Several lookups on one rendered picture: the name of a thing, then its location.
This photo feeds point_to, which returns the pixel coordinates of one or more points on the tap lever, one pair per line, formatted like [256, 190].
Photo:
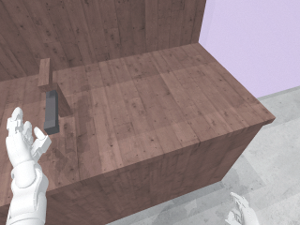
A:
[51, 124]

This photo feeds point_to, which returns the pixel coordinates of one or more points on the robot right hand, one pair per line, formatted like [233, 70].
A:
[246, 216]

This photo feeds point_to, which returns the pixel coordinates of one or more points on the left robot forearm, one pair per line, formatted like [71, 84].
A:
[29, 203]

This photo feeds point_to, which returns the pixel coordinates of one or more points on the robot left hand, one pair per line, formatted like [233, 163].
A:
[20, 143]

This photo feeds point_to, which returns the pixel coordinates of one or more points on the counter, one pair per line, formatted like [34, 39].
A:
[146, 114]

